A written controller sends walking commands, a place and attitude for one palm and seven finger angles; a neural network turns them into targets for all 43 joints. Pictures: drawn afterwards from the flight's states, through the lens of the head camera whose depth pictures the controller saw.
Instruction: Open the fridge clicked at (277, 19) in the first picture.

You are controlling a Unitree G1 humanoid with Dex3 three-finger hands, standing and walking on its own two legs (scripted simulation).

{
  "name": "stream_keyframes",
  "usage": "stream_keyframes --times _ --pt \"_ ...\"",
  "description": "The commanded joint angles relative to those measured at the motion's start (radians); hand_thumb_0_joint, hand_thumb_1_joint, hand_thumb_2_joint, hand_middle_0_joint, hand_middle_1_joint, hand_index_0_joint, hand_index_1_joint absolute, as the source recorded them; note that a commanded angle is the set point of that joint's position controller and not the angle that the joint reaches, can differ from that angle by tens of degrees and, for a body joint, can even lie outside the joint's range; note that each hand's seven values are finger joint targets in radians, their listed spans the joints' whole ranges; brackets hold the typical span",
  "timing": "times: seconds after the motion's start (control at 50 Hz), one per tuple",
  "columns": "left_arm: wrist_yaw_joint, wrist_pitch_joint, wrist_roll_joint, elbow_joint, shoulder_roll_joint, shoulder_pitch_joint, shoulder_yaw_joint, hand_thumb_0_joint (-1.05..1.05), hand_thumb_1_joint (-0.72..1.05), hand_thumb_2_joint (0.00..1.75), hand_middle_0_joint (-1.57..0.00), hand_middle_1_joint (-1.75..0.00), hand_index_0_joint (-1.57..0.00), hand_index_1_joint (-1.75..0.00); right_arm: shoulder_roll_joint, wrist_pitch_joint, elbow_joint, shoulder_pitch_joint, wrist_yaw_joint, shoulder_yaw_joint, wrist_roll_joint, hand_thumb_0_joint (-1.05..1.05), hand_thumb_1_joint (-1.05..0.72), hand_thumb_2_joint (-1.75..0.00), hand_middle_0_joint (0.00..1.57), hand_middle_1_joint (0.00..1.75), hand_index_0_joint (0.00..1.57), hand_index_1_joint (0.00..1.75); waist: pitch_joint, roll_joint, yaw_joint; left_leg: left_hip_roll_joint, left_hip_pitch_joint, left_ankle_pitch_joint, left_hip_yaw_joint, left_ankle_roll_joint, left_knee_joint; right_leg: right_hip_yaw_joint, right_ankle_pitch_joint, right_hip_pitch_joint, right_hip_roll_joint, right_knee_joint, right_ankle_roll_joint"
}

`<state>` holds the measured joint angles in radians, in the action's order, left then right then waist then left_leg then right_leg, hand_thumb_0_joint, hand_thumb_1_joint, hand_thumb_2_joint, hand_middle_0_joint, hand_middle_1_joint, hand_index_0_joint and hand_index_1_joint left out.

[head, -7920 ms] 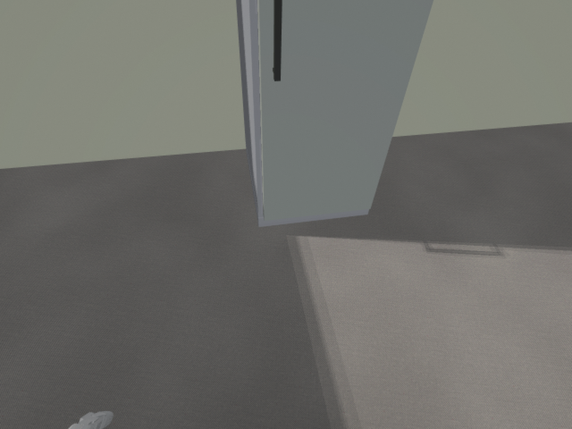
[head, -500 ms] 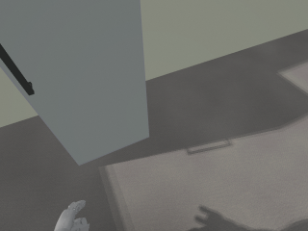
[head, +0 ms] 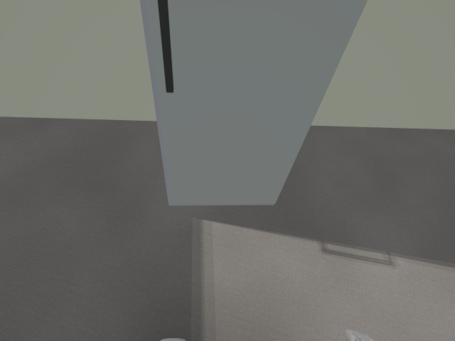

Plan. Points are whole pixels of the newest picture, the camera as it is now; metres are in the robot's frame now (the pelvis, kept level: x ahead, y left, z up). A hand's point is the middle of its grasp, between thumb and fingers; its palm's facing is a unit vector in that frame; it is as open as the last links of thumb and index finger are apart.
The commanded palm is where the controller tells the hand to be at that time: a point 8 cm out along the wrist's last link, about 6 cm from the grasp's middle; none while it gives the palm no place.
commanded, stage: turn to face it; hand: left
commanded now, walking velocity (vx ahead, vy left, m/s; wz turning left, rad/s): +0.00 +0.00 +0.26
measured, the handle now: (164, 11) +0.70 +0.22 +0.20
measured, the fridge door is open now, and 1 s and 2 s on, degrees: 0 0 0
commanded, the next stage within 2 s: take the last steps up to it in 0.12 s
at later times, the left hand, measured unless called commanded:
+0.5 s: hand out of the picture +0.05 +0.18 -0.15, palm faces +0.09 -0.97 -0.22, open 7.4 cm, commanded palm none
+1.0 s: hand out of the picture -0.02 +0.10 -0.15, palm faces +0.28 -0.95 -0.13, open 7.4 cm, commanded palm none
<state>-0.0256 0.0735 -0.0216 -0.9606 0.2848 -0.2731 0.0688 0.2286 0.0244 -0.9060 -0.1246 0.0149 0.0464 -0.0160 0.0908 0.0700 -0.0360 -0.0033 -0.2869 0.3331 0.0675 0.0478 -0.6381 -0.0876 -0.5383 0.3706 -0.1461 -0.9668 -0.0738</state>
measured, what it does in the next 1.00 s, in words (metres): walks ahead: right foot, then left foot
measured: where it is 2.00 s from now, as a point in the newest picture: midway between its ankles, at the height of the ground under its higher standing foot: (200, 331)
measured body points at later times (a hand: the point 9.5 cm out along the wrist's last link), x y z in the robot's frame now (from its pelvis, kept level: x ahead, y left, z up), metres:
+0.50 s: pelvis +0.00 -0.02 +0.01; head -0.01 -0.03 +0.46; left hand +0.04 +0.23 -0.13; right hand +0.01 -0.25 -0.15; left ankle +0.01 +0.09 -0.73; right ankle -0.02 -0.12 -0.73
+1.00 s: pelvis +0.16 +0.01 -0.01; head +0.19 +0.01 +0.44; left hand -0.03 +0.15 -0.14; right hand +0.29 -0.19 -0.16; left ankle +0.22 +0.12 -0.73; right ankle -0.01 -0.12 -0.72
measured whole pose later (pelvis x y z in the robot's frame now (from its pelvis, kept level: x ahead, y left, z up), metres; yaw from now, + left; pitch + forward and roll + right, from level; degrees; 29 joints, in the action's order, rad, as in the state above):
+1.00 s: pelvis +0.16 +0.01 -0.01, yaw +8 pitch +0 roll +0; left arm -0.03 -0.06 -0.03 -1.20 0.05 -0.56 0.01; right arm 0.15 -0.04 -1.02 -0.12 0.01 0.04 -0.02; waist 0.06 -0.01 -0.05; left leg -0.03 -0.42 0.18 0.12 0.05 -0.60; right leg -0.11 -0.50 -0.06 -0.02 -0.48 0.01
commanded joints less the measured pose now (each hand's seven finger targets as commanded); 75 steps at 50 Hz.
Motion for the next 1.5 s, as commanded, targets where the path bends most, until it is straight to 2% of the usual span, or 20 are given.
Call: stream_keyframes --times 0.0,0.2,0.32,0.44,0.46,0.48,0.5,0.62,0.86,0.92,0.94,0.96,0.98,1.0,1.08,1.22,1.3,1.36,1.4,1.48 --pt "0.007 -0.033 0.004 0.077 0.053 0.059 0.009 0.00 0.90 0.90 -0.20 -0.30 -0.20 -0.30 0.177 -0.015 0.036 -0.060 -0.036 0.035 -0.005 0.00 -0.90 -0.90 0.20 0.30 0.20 0.30 -0.091 -0.262 0.054 -0.255 0.150 -0.570 -0.262 0.094 0.308 0.078 0.107 0.162 0.011 -0.201 -0.003" --pt "0.003 -0.031 0.004 0.053 0.033 0.056 0.002 0.00 0.90 0.90 -0.20 -0.30 -0.20 -0.30 0.137 -0.021 0.000 -0.120 -0.039 0.030 0.000 0.00 -0.90 -0.90 0.20 0.30 0.20 0.30 -0.096 -0.186 0.058 -0.238 0.195 -0.393 -0.322 0.120 0.369 0.083 0.153 0.137 0.045 -0.053 -0.015" --pt "0.019 -0.052 -0.005 0.053 -0.011 0.086 -0.017 0.00 0.90 0.90 -0.20 -0.30 -0.20 -0.30 0.123 -0.031 -0.044 -0.179 -0.039 0.034 -0.014 0.00 -0.90 -0.90 0.20 0.30 0.20 0.30 -0.044 -0.190 0.081 -0.244 0.094 0.168 -0.432 0.141 0.468 0.064 0.092 0.047 0.075 0.156 0.025" --pt "0.027 -0.078 -0.004 -0.037 -0.040 -0.116 -0.015 0.00 0.90 0.90 -0.20 -0.30 -0.20 -0.30 0.102 -0.030 -0.084 -0.167 -0.037 0.030 -0.010 0.00 -0.90 -0.90 0.20 0.30 0.20 0.30 -0.027 -0.136 -0.003 -0.139 -0.151 0.306 -0.343 0.073 0.373 0.007 0.195 -0.345 0.134 0.544 0.062" --pt "0.021 -0.089 -0.011 -0.054 0.002 -0.163 -0.003 0.00 0.90 0.90 -0.20 -0.30 -0.20 -0.30 0.060 -0.034 -0.089 -0.171 -0.034 0.025 -0.004 0.00 -0.90 -0.90 0.20 0.30 0.20 0.30 -0.019 -0.042 -0.026 -0.073 -0.273 0.284 -0.273 0.032 0.220 0.116 0.110 -0.456 0.055 0.640 0.086" --pt "0.008 -0.095 -0.020 -0.061 0.072 -0.217 0.013 0.00 0.90 0.90 -0.20 -0.30 -0.20 -0.30 -0.012 -0.039 -0.066 -0.166 -0.033 0.007 0.008 0.00 -0.90 -0.90 0.20 0.30 0.20 0.30 0.002 0.200 -0.047 0.051 -0.448 0.244 -0.107 -0.019 -0.060 0.438 -0.167 -0.501 -0.171 0.803 0.169" --pt "0.001 -0.094 -0.003 -0.054 0.096 -0.238 0.013 0.00 0.90 0.90 -0.20 -0.30 -0.20 -0.30 0.037 -0.040 -0.031 -0.090 -0.024 0.017 -0.008 0.00 -0.90 -0.90 0.20 0.30 0.20 0.30 0.074 0.166 -0.068 0.021 -0.477 0.212 -0.089 -0.022 -0.233 0.574 -0.304 -0.346 -0.284 0.915 0.234" --pt "0.000 -0.142 0.009 -0.080 -0.059 -0.156 -0.026 0.00 0.90 0.90 -0.20 -0.30 -0.20 -0.30 -0.006 -0.026 -0.119 -0.191 0.000 0.032 -0.015 0.00 -0.90 -0.90 0.20 0.30 0.20 0.30 0.098 0.001 0.045 -0.063 -0.398 -0.119 -0.063 -0.056 -0.458 0.190 0.215 -0.248 -0.103 0.863 0.177" --pt "-0.017 -0.155 -0.008 -0.206 -0.072 -0.339 -0.034 0.00 0.90 0.90 -0.20 -0.30 -0.20 -0.30 -0.063 -0.059 -0.049 0.062 0.010 0.007 -0.003 0.00 -0.90 -0.90 0.20 0.30 0.20 0.30 0.083 0.051 -0.014 -0.060 -0.321 -0.113 0.051 -0.027 -0.100 0.112 0.851 -0.391 -0.103 0.725 0.220" --pt "-0.017 -0.154 0.000 -0.209 -0.052 -0.317 -0.028 0.00 0.90 0.90 -0.20 -0.30 -0.20 -0.30 -0.046 -0.076 -0.093 -0.076 -0.009 0.010 -0.006 0.00 -0.90 -0.90 0.20 0.30 0.20 0.30 -0.021 0.057 0.056 0.029 -0.054 -0.148 0.117 0.004 0.050 0.048 1.154 -0.390 -0.062 0.499 0.189" --pt "-0.018 -0.154 0.004 -0.210 -0.049 -0.304 -0.026 0.00 0.90 0.90 -0.20 -0.30 -0.20 -0.30 -0.019 -0.081 -0.136 -0.211 -0.019 0.017 -0.009 0.00 -0.90 -0.90 0.20 0.30 0.20 0.30 -0.097 0.044 0.116 0.026 0.127 -0.222 0.091 0.015 0.125 0.033 1.125 -0.334 -0.041 0.330 0.166" --pt "-0.012 -0.153 0.011 -0.200 -0.076 -0.322 -0.027 0.00 0.90 0.90 -0.20 -0.30 -0.20 -0.30 0.067 -0.086 -0.168 -0.346 -0.028 0.033 -0.016 0.00 -0.90 -0.90 0.20 0.30 0.20 0.30 -0.217 -0.073 0.159 -0.120 0.390 -0.341 -0.069 0.056 0.121 0.007 0.801 -0.150 0.018 0.115 0.134" --pt "-0.004 -0.151 0.027 -0.180 -0.134 -0.369 -0.039 0.00 0.90 0.90 -0.20 -0.30 -0.20 -0.30 0.157 -0.089 -0.183 -0.429 -0.038 0.053 -0.020 0.00 -0.90 -0.90 0.20 0.30 0.20 0.30 -0.330 -0.287 0.152 -0.407 0.610 -0.532 -0.442 0.179 0.176 -0.029 0.070 0.118 0.147 -0.186 0.100" --pt "-0.007 -0.145 0.019 -0.159 -0.111 -0.322 -0.035 0.00 0.90 0.90 -0.20 -0.30 -0.20 -0.30 0.172 -0.077 -0.181 -0.419 -0.042 0.052 0.001 0.00 -0.90 -0.90 0.20 0.30 0.20 0.30 -0.334 -0.215 0.143 -0.470 0.538 -0.498 -0.507 0.223 0.274 0.072 -0.045 0.148 0.133 -0.326 0.121" --pt "0.013 -0.116 -0.001 -0.142 -0.134 -0.189 -0.020 0.00 0.90 0.90 -0.20 -0.30 -0.20 -0.30 0.007 -0.099 -0.135 -0.187 -0.046 0.009 -0.003 0.00 -0.90 -0.90 0.20 0.30 0.20 0.30 -0.011 -0.126 0.054 -0.339 0.066 -0.405 -0.216 0.142 0.395 0.092 0.169 0.135 0.018 -0.292 0.090" --pt "0.016 -0.080 -0.003 -0.080 -0.161 -0.138 -0.022 0.00 0.90 0.90 -0.20 -0.30 -0.20 -0.30 0.006 -0.093 -0.095 -0.120 -0.041 0.008 -0.008 0.00 -0.90 -0.90 0.20 0.30 0.20 0.30 0.006 -0.168 0.006 -0.257 -0.035 -0.500 -0.032 0.126 0.381 0.032 0.299 0.007 0.028 0.158 0.052" --pt "0.004 -0.088 -0.005 -0.078 -0.082 -0.146 -0.017 0.00 0.90 0.90 -0.20 -0.30 -0.20 -0.30 0.033 -0.063 -0.107 -0.111 -0.048 0.014 -0.002 0.00 -0.90 -0.90 0.20 0.30 0.20 0.30 -0.052 -0.137 -0.014 -0.206 0.051 -0.552 0.000 0.029 0.172 0.006 0.536 -0.159 0.053 0.477 0.044" --pt "-0.002 -0.096 -0.008 -0.037 0.088 -0.103 0.009 0.00 0.90 0.90 -0.20 -0.30 -0.20 -0.30 -0.015 -0.022 -0.102 -0.212 -0.042 0.024 0.014 0.00 -0.90 -0.90 0.20 0.30 0.20 0.30 -0.114 0.100 0.024 -0.012 -0.059 0.166 0.042 -0.066 -0.127 0.265 1.354 -0.249 -0.242 0.476 0.230" --pt "-0.013 -0.087 -0.004 -0.034 0.091 -0.091 0.017 0.00 0.90 0.90 -0.20 -0.30 -0.20 -0.30 -0.011 0.005 -0.096 -0.154 -0.053 0.027 0.013 0.00 -0.90 -0.90 0.20 0.30 0.20 0.30 -0.161 0.133 -0.013 -0.002 -0.089 0.326 -0.040 -0.069 -0.413 0.306 1.377 -0.253 -0.280 0.523 0.320" --pt "-0.030 -0.067 -0.005 0.029 0.074 0.054 0.021 0.00 0.90 0.90 -0.20 -0.30 -0.20 -0.30 0.011 0.029 -0.091 -0.150 -0.042 0.036 0.008 0.00 -0.90 -0.90 0.20 0.30 0.20 0.30 -0.186 0.048 0.015 -0.010 -0.149 0.207 -0.110 -0.087 -0.569 0.221 1.059 -0.216 -0.235 0.549 0.287"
